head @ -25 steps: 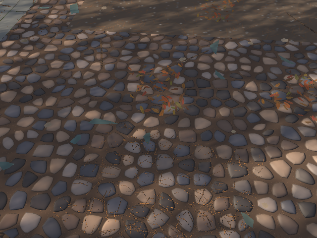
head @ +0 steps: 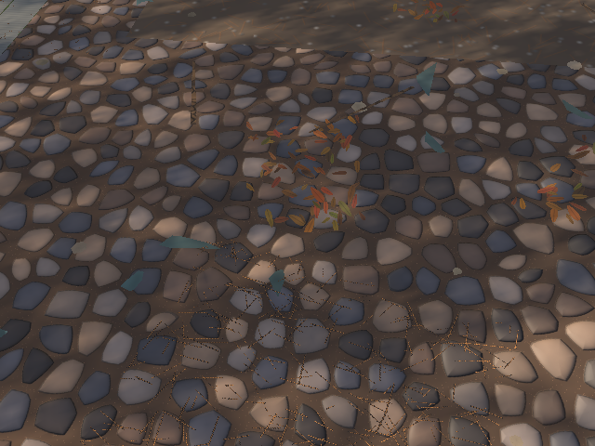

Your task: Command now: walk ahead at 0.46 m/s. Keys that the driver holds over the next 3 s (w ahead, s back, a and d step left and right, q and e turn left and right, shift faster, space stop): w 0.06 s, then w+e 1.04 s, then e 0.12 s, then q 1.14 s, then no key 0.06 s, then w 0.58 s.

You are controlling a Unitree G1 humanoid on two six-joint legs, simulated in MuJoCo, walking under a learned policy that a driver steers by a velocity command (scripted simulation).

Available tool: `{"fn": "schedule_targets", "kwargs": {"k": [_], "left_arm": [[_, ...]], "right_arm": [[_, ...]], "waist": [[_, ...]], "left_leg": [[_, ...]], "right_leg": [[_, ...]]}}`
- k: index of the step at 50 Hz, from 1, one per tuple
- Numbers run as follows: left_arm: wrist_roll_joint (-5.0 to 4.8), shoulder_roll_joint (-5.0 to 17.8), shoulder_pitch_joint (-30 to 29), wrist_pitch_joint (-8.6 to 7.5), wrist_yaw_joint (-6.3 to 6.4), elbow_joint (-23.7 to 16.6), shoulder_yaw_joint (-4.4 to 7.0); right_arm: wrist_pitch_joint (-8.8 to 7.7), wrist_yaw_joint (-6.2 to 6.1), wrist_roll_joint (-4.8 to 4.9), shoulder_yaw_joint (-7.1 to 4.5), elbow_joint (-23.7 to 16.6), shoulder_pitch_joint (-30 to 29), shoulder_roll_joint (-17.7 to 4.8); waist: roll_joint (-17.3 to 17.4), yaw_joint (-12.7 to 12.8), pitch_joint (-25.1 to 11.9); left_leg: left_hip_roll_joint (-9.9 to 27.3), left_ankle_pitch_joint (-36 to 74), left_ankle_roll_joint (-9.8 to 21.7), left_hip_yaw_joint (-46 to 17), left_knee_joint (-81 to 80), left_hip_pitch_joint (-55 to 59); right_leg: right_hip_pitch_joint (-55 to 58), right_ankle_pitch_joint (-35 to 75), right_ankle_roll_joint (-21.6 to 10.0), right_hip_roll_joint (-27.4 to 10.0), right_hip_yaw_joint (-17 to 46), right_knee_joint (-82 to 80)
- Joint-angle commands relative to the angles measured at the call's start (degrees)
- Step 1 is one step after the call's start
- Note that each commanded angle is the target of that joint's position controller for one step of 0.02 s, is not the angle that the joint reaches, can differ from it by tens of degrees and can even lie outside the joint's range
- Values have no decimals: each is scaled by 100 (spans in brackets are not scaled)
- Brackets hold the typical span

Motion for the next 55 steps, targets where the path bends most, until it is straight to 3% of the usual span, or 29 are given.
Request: {"fn": "schedule_targets", "kwargs": {"k": [1,4,6,7,8,9,10,11,12,13,15,19,24,27,30,32,33,34,35,36,37,38,39,41,43,45,48,55], "left_arm": [[-7,771,374,-78,48,-66,97],[8,902,218,-104,68,-51,129],[15,1035,-7,-69,68,-97,166],[-27,1004,-94,-56,33,-165,158],[-130,485,250,-35,-23,-340,54],[-212,543,601,36,-38,-291,142],[-89,865,-3,94,-21,-428,228],[-38,825,-456,89,-60,-571,242],[-14,669,-560,118,-78,-582,248],[72,584,-545,188,-104,-596,266],[113,421,-478,333,-162,-648,276],[88,463,-1278,482,-244,-1026,303],[41,430,-2415,440,-340,-1469,229],[57,447,-2955,423,-370,-1702,195],[88,586,-2877,417,-363,-1753,252],[104,762,-2270,428,-330,-1605,342],[110,899,-1775,410,-311,-1462,415],[151,1083,-1067,363,-269,-1242,520],[213,1579,-543,345,-199,-1154,687],[149,2110,-801,402,-194,-1305,794],[51,1956,-752,484,-155,-1309,751],[10,1724,-1088,474,-111,-1302,680],[3,1439,-1340,432,-106,-1313,609],[-74,1221,-1560,297,-57,-1355,516],[-130,1312,-1369,167,-59,-1310,505],[-125,1480,-1108,129,-73,-1283,534],[-109,1501,-678,157,-93,-1273,527],[-29,1605,-82,210,-25,-1323,523]], "right_arm": [[-43,6,52,52,-512,-763,-88],[-85,-79,52,-35,-500,-406,-317],[-172,-171,53,-187,-74,1002,-569],[-232,-229,-45,-295,162,1885,-815],[-258,-263,-205,-433,193,2533,-1384],[-183,-183,-96,-445,124,2168,-1368],[-165,-155,31,-352,-6,1426,-1003],[-219,-134,70,-243,-104,919,-620],[-282,-139,40,-179,-75,774,-411],[-335,-185,45,-121,25,891,-240],[-427,-244,56,-93,136,1169,-217],[-505,-263,46,-118,191,1559,-432],[-514,-300,57,-67,249,1944,-446],[-476,-362,53,-84,357,2316,-575],[-396,-434,31,-116,392,2371,-727],[-317,-472,0,-176,339,2232,-906],[-267,-451,-5,-207,278,2169,-992],[-231,-398,18,-228,199,2074,-1042],[-237,-349,37,-196,3,1996,-868],[-287,-206,132,-130,-506,2003,-385],[-374,-171,77,-178,-674,1189,-792],[-459,-142,140,-152,-801,966,-757],[-489,-166,139,-160,-705,1116,-756],[-280,-175,-81,-147,-664,1311,-652],[-92,-127,-152,-141,-743,1276,-581],[-9,-95,-140,-125,-930,876,-573],[26,-75,-109,-107,-1255,63,-644],[-63,-10,-37,19,-1828,-1205,-686]], "waist": [[-697,-13,729],[-701,-301,441],[-648,-909,-276],[-479,-1268,-731],[420,-1159,-1548],[815,-858,-1850],[115,-613,-915],[-79,-509,-268],[-187,-330,80],[-101,-197,193],[-12,-57,175],[100,-73,342],[158,-290,511],[175,-466,527],[339,-318,331],[548,1,-20],[566,197,-306],[363,551,-657],[-223,776,-1111],[-1528,281,-1450],[-348,479,-1109],[-186,260,-501],[246,-51,-141],[179,-373,-88],[35,-455,-120],[-138,-368,-47],[-360,-81,66],[-569,360,127]], "left_leg": [[-276,305,98,379,-890,250],[-517,53,422,368,-1177,1049],[-705,-90,617,269,-1561,2462],[-206,-253,753,-231,-1826,3786],[1499,-1344,1125,-2349,-2062,5194],[2295,-2028,1668,-4505,-3059,5328],[2030,-2754,1397,-3750,-3326,4420],[1816,-2380,1197,-2974,-3585,3498],[1570,-1681,971,-2306,-3719,2921],[1372,-1061,820,-1751,-3744,2560],[1228,-337,703,-1114,-3772,2376],[1079,359,552,-268,-3890,2628],[866,1594,341,536,-3765,2972],[1032,2283,321,767,-3607,3620],[1176,4225,269,1042,-2915,4227],[1259,5447,293,1158,-1888,4403],[1295,5360,337,1142,-1042,4323],[1234,4504,249,1196,216,3818],[975,2025,102,1168,1995,2499],[-459,-2582,-248,506,4083,-124],[-177,-2048,-172,-534,4067,-876],[102,-1447,-129,-601,3607,-941],[289,-1162,-137,-591,3010,-564],[441,-1087,-304,-625,2397,162],[421,-1081,-458,-527,2040,252],[402,-727,-569,-410,1599,29],[331,-96,-624,-343,830,-395],[-74,439,-455,-360,-700,-554]], "right_leg": [[-617,3767,-455,-1407,544,-304],[-233,5527,-402,-1553,471,420],[-230,6070,-339,-1466,465,2037],[-1085,4818,-301,-1255,415,3323],[-2505,1675,-189,-649,133,5342],[-3643,-1082,-162,34,472,6798],[-3997,-498,-227,-492,719,6841],[-3930,-58,-227,-675,692,6513],[-3717,124,-230,-844,694,6219],[-3488,182,-189,-942,705,6019],[-3344,277,-113,-979,641,5842],[-4181,1009,-24,-1088,464,5358],[-4212,1885,41,-904,-37,3589],[-4134,1828,-72,-748,-405,2833],[-3708,1207,-349,-393,-660,2540],[-3039,559,-619,-46,-765,2508],[-2488,338,-759,104,-718,2312],[-1461,473,-923,189,-534,1742],[-198,-116,-1255,-875,905,1491],[1316,85,-2306,-2395,4327,776],[1039,-9,-2130,-2308,4167,320],[375,350,-1870,-2211,3432,215],[-324,1196,-1580,-1949,2884,133],[-1054,2308,-1313,-1434,2074,115],[-1231,2940,-1269,-1198,1795,128],[-1295,3178,-1170,-1050,1680,100],[-1072,3235,-945,-950,1763,95],[-157,3529,-847,-1047,2169,488]]}}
